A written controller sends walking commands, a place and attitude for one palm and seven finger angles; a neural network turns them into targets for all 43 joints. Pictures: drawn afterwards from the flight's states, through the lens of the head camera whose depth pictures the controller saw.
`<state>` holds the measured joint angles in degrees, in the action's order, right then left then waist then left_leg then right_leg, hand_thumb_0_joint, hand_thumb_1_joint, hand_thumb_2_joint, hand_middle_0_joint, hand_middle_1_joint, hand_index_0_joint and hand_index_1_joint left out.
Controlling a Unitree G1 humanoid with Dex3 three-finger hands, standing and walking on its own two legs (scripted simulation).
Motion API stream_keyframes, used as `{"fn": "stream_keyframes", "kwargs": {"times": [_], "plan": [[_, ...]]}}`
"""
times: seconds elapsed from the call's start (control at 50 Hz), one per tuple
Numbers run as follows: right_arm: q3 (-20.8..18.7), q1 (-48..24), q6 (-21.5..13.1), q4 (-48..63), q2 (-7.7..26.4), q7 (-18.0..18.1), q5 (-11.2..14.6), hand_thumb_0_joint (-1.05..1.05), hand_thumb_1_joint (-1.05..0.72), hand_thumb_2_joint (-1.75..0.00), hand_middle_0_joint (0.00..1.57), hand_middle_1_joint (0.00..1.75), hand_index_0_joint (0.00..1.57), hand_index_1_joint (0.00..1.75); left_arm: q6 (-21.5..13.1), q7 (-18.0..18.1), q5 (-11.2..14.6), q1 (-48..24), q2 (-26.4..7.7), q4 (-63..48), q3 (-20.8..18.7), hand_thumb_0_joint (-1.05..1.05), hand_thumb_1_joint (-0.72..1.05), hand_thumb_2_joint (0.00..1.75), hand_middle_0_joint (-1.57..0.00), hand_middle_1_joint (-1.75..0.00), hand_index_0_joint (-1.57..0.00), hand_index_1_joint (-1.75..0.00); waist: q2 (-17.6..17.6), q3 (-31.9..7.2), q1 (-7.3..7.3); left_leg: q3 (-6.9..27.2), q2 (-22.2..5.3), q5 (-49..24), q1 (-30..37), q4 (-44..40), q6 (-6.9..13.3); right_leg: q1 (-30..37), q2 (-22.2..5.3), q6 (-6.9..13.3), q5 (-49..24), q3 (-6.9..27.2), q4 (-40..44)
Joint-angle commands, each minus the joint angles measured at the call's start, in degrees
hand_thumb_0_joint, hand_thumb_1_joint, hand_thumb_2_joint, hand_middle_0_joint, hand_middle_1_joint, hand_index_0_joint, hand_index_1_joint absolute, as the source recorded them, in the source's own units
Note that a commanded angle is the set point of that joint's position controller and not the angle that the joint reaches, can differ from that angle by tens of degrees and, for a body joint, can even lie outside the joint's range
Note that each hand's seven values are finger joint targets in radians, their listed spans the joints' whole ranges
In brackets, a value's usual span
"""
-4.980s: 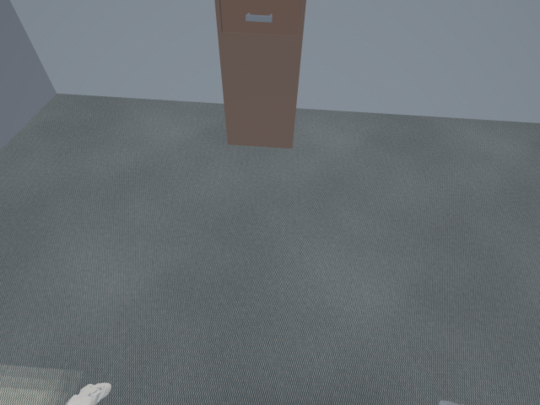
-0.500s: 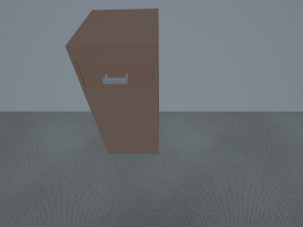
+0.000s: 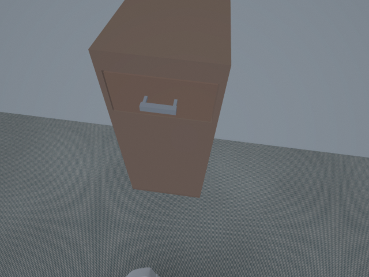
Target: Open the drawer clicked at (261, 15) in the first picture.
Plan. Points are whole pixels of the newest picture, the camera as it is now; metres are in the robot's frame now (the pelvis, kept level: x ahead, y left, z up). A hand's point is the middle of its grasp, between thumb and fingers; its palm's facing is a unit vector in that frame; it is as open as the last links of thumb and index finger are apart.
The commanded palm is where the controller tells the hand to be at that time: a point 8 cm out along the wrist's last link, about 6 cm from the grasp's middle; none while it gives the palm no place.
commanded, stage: come to a stop and stand still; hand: left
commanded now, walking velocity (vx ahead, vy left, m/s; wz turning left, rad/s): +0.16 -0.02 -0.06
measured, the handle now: (159, 104) +0.59 +0.14 -0.02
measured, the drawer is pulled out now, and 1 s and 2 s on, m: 0.00 0.00 0.00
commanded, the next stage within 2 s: look again from close up in 1.42 s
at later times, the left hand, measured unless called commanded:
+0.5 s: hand (124, 261) +0.17 +0.16 -0.15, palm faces +0.02 -0.98 -0.20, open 7.3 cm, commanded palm none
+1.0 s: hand out of the picture +0.03 +0.19 -0.15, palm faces +0.01 -0.97 -0.25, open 7.3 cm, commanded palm none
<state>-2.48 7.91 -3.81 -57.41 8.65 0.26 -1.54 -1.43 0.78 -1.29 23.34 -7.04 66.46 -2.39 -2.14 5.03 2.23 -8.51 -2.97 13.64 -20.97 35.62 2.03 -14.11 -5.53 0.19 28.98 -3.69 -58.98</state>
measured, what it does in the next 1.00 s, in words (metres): steps on the spot: right foot, then left foot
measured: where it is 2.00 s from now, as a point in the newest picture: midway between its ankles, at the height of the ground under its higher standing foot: outside the picture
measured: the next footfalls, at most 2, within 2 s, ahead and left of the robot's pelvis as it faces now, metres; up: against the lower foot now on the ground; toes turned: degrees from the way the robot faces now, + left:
right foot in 0.22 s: +0.14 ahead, -0.12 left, +0.00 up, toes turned -7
left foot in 0.56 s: +0.09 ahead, +0.13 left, +0.00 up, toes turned +6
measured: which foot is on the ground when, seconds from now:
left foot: down 0.00-0.30, up 0.32-0.54, down 0.56-1.00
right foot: up 0.00-0.20, down 0.22-0.58, up 0.60-0.84, down 0.86-1.00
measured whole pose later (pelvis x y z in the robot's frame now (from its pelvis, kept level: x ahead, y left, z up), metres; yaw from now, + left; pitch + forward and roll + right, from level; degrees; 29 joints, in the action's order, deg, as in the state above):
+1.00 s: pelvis +0.02 +0.01 +0.02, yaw -1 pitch -2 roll +1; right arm -1.9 12.2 0.4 -63.2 10.5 1.7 -0.4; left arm 0.7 2.2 -0.9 15.2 -8.1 64.3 -0.4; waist 2.6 2.0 -0.8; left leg -6.5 -1.3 10.7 -11.3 24.1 0.3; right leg -6.8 -1.3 0.6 17.6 -2.8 -26.3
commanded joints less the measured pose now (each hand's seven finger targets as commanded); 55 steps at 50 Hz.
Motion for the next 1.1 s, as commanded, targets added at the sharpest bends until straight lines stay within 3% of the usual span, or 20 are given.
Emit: {"fn": "stream_keyframes", "kwargs": {"times": [0.0,0.08,0.12,0.18,0.22,0.24,0.28,0.38,0.46,0.52,0.56,0.58,0.66,0.78,0.82,0.86,0.88,0.9,0.96,1.08], "plan": [[-0.8,9.0,-0.2,-0.9,6.5,1.3,0.4,0.0,-0.9,-0.9,0.2,0.3,0.2,0.3,-1.0,-0.6,0.1,-0.8,-3.1,-4.5,-0.9,0.0,0.9,0.9,-0.2,-0.3,-0.2,-0.3,9.1,-4.0,-2.81,13.6,-15.6,-16.6,10.2,-20.8,7.2,-13.5,-2.5,0.2,-6.0,2.5,-7.2],[-1.0,7.1,0.3,-0.7,6.3,1.3,0.0,0.0,-0.9,-0.9,0.2,0.3,0.2,0.3,0.7,-0.5,0.0,-0.9,-1.3,-5.5,-0.6,0.0,0.9,0.9,-0.2,-0.3,-0.2,-0.3,8.4,-2.6,-1.32,9.5,-14.1,-11.1,3.7,-22.2,8.2,-6.6,-1.4,-0.5,-6.1,0.3,8.4],[-0.6,5.6,0.8,-0.6,6.7,1.5,0.0,0.0,-0.9,-0.9,0.2,0.3,0.2,0.3,0.7,-0.2,0.1,-1.3,-0.8,-5.6,0.1,0.0,0.9,0.9,-0.2,-0.3,-0.2,-0.3,6.4,-3.1,-0.61,9.1,-13.7,-15.7,3.4,-19.4,7.9,-2.2,-0.1,-1.2,-9.8,0.0,16.6],[-0.2,4.7,1.6,-1.3,5.9,1.5,0.7,0.0,-0.9,-0.9,0.2,0.3,0.2,0.3,0.2,0.5,-0.1,1.1,-4.0,-4.8,0.1,0.0,0.9,0.9,-0.2,-0.3,-0.2,-0.3,1.2,-4.9,1.33,4.9,-8.1,-9.7,2.9,-11.4,2.0,6.9,0.1,-2.0,-25.2,0.5,34.1],[0.6,7.8,2.7,-2.0,2.8,0.9,1.4,0.0,-0.9,-0.9,0.2,0.3,0.2,0.3,-0.4,0.9,-0.1,-3.8,-10.2,-6.3,0.1,0.0,0.9,0.9,-0.2,-0.3,-0.2,-0.3,-9.0,-4.0,-2.17,2.8,-1.6,6.0,3.6,-7.9,-2.6,2.6,-10.5,3.4,-36.8,12.8,39.1],[0.3,10.0,3.3,-2.6,3.2,0.8,1.4,0.0,-0.9,-0.9,0.2,0.3,0.2,0.3,0.1,0.7,0.1,-6.2,-12.1,-7.5,-0.1,0.0,0.9,0.9,-0.2,-0.3,-0.2,-0.3,-6.0,-4.5,-3.29,3.1,-0.9,6.4,7.5,-7.6,-2.8,-0.9,-12.5,5.3,-36.2,11.6,39.3],[0.2,10.1,4.5,-4.0,3.2,1.1,1.2,0.0,-0.9,-0.9,0.2,0.3,0.2,0.3,0.3,1.3,0.5,-8.7,-11.9,-8.0,-0.5,0.0,0.9,0.9,-0.2,-0.3,-0.2,-0.3,-9.6,-4.2,-3.04,2.8,-1.3,5.2,8.1,-4.0,-3.4,0.4,-10.9,6.6,-46.3,10.5,38.3],[-0.7,9.3,5.6,-3.0,4.2,1.8,1.2,0.0,-0.9,-0.9,0.2,0.3,0.2,0.3,1.4,2.3,0.2,-8.6,-12.9,-8.7,-2.0,0.0,0.9,0.9,-0.2,-0.3,-0.2,-0.3,-6.2,-7.2,-0.54,5.2,-0.3,15.2,0.3,7.8,-4.2,10.8,-14.7,11.7,-68.0,11.2,34.8],[-1.0,9.9,5.8,-2.0,3.7,1.7,1.4,0.0,-0.9,-0.9,0.2,0.3,0.2,0.3,2.2,2.4,-0.2,-12.1,-13.3,-10.3,-2.9,0.0,0.9,0.9,-0.2,-0.3,-0.2,-0.3,-4.8,-9.4,-1.33,6.4,-0.1,12.8,1.5,3.0,-4.5,11.3,-13.8,11.4,-63.3,8.8,33.0],[-1.0,14.3,5.0,-3.3,4.2,1.6,0.9,0.0,-0.9,-0.9,0.2,0.3,0.2,0.3,2.9,2.0,0.7,-13.6,-11.0,-11.0,-2.5,0.0,0.9,0.9,-0.2,-0.3,-0.2,-0.3,-0.5,-11.0,-3.49,6.2,-2.1,-9.4,14.1,-12.7,-3.5,3.0,-7.1,4.6,-42.3,4.0,27.5],[-1.7,10.9,4.5,-0.8,9.9,1.9,0.2,0.0,-0.9,-0.9,0.2,0.3,0.2,0.3,3.3,1.5,1.1,-13.9,-6.4,-12.3,-1.3,0.0,0.9,0.9,-0.2,-0.3,-0.2,-0.3,15.1,-8.4,-2.51,20.7,-16.5,-28.3,11.0,-18.8,5.3,-4.6,2.6,-1.0,-6.3,-1.1,17.8],[-1.6,8.2,4.4,-0.3,9.4,2.0,0.1,0.0,-0.9,-0.9,0.2,0.3,0.2,0.3,3.7,1.5,0.8,-14.8,-6.8,-12.0,-1.4,0.0,0.9,0.9,-0.2,-0.3,-0.2,-0.3,13.0,-7.2,-2.62,18.9,-16.6,-23.2,7.4,-20.3,7.9,-3.8,3.2,-0.6,0.4,1.9,10.3],[-0.5,4.5,4.1,0.0,7.9,2.6,0.1,0.0,-0.9,-0.9,0.2,0.3,0.2,0.3,4.2,1.1,0.3,-12.0,-6.1,-9.2,-1.3,0.0,0.9,0.9,-0.2,-0.3,-0.2,-0.3,10.5,-1.8,-0.98,13.8,-12.2,-19.8,6.9,-19.9,7.2,-7.1,2.9,-0.7,-2.7,4.6,5.3],[-1.0,9.0,3.7,-2.8,9.0,2.2,0.6,0.0,-0.9,-0.9,0.2,0.3,0.2,0.3,3.0,1.1,0.7,-10.5,-5.7,-7.8,0.0,0.0,0.9,0.9,-0.2,-0.3,-0.2,-0.3,8.8,-7.1,-2.9,14.4,-11.1,-25.1,18.0,-17.0,6.6,-1.8,2.9,-1.7,-5.8,1.6,26.4],[-0.9,8.5,3.5,-3.1,8.4,1.9,1.2,0.0,-0.9,-0.9,0.2,0.3,0.2,0.3,2.1,1.4,0.6,-6.5,-6.5,-5.9,0.2,0.0,0.9,0.9,-0.2,-0.3,-0.2,-0.3,5.8,-9.2,-1.66,12.1,-8.6,-23.3,17.5,-13.1,3.5,4.7,2.1,-1.5,-18.0,2.0,39.0],[-0.2,7.9,3.4,-2.9,5.6,1.5,1.8,0.0,-0.9,-0.9,0.2,0.3,0.2,0.3,1.3,1.8,0.5,-7.2,-9.2,-5.3,0.4,0.0,0.9,0.9,-0.2,-0.3,-0.2,-0.3,-2.2,-7.6,-3.21,8.3,-3.9,-12.3,12.6,-11.6,-0.8,6.3,-4.4,1.4,-30.2,9.7,39.9],[0.0,7.7,3.4,-2.9,5.1,1.2,1.7,0.0,-0.9,-0.9,0.2,0.3,0.2,0.3,1.2,1.7,0.6,-8.1,-9.8,-5.3,0.6,0.0,0.9,0.9,-0.2,-0.3,-0.2,-0.3,-1.5,-6.4,-3.61,7.8,-2.9,-7.9,13.4,-13.3,-1.5,3.9,-6.2,2.3,-29.7,9.2,39.8],[0.1,7.6,3.8,-3.3,5.0,1.2,1.3,0.0,-0.9,-0.9,0.2,0.3,0.2,0.3,1.1,1.7,0.4,-8.4,-9.3,-5.2,0.6,0.0,0.9,0.9,-0.2,-0.3,-0.2,-0.3,-4.3,-6.3,-3.8,7.6,-2.7,-9.5,14.2,-12.9,-1.7,3.5,-4.3,2.3,-30.9,8.5,38.9],[0.5,8.1,3.9,-4.8,5.7,1.3,1.2,0.0,-0.9,-0.9,0.2,0.3,0.2,0.3,1.1,1.8,0.8,-8.0,-8.1,-4.7,1.1,0.0,0.9,0.9,-0.2,-0.3,-0.2,-0.3,-5.5,-3.2,-3.51,7.6,-3.6,-8.2,15.0,-14.4,-1.8,0.9,-2.6,1.5,-24.5,7.1,40.7],[1.4,9.5,4.5,-6.8,4.8,1.2,0.9,0.0,-0.9,-0.9,0.2,0.3,0.2,0.3,1.5,1.6,0.8,-5.6,-7.4,-3.9,1.3,0.0,0.9,0.9,-0.2,-0.3,-0.2,-0.3,-0.2,5.0,-3.07,7.9,-2.8,-0.1,11.4,-16.4,-1.8,-4.7,-1.3,1.6,-6.1,8.3,45.5]]}}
